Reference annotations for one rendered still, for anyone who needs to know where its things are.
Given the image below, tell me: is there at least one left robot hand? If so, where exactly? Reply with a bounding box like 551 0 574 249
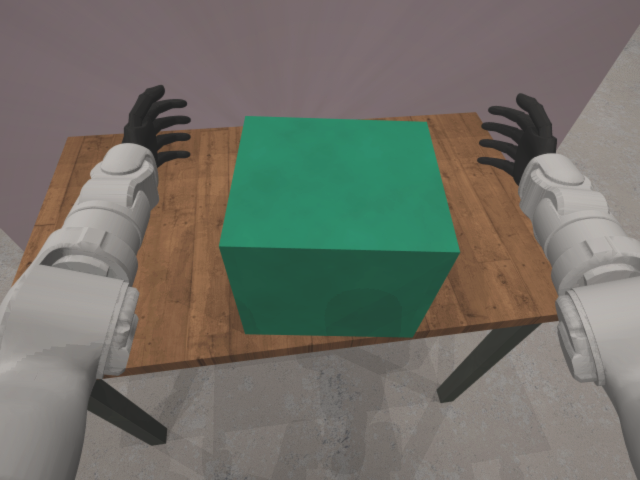
121 85 191 168

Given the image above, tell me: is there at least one left robot forearm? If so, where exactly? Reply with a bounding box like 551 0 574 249
0 143 159 348

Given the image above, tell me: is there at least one left robot upper arm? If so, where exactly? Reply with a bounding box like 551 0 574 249
0 265 140 480

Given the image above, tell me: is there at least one right robot hand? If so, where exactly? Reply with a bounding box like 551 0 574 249
477 93 557 186

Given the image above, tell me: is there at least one table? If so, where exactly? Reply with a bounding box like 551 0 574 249
10 112 559 446

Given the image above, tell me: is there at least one right robot upper arm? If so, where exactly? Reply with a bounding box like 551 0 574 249
555 276 640 480

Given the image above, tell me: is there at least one right robot forearm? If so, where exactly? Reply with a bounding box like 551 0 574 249
518 153 640 296

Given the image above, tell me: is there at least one carton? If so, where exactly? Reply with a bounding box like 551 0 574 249
219 116 460 338

